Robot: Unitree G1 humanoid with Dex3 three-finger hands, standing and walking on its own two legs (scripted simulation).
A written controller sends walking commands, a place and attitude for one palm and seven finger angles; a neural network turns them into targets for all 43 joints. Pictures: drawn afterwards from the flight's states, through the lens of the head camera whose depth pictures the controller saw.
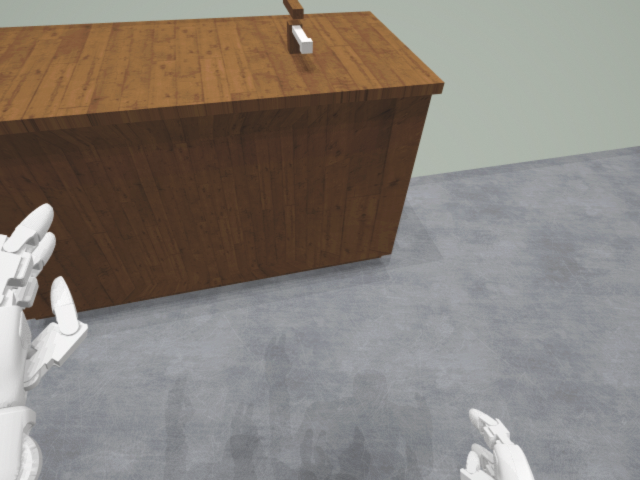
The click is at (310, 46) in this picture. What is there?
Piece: tap's lever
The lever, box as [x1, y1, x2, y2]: [300, 38, 312, 53]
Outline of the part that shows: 300,39 300,51 302,53 312,52 311,39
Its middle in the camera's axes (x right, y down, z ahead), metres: -0.04 -0.48 +0.97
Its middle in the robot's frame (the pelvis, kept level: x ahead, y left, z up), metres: +1.06 +0.10 +0.10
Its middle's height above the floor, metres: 0.88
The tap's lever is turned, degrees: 0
